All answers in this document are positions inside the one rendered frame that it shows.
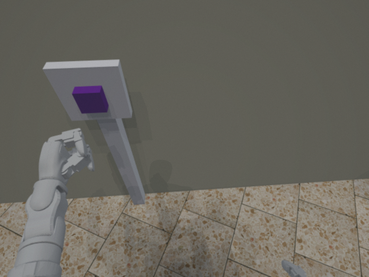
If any left robot hand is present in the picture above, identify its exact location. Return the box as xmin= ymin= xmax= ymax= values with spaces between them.
xmin=39 ymin=128 xmax=95 ymax=185

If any right robot hand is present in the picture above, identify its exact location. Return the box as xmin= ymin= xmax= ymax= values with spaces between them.
xmin=281 ymin=260 xmax=307 ymax=277

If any panel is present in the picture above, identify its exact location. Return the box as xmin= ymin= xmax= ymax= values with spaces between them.
xmin=43 ymin=59 xmax=145 ymax=205

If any robot left forearm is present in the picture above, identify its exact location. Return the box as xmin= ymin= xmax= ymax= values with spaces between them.
xmin=7 ymin=179 xmax=68 ymax=277

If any button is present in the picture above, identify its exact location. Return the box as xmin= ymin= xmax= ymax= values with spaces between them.
xmin=72 ymin=85 xmax=108 ymax=114

